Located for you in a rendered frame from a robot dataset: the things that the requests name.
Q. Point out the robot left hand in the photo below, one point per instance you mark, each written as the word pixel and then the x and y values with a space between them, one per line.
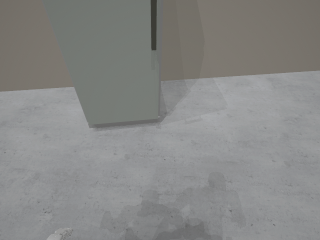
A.
pixel 61 234

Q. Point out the fridge door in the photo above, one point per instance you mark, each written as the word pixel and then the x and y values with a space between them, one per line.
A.
pixel 107 48

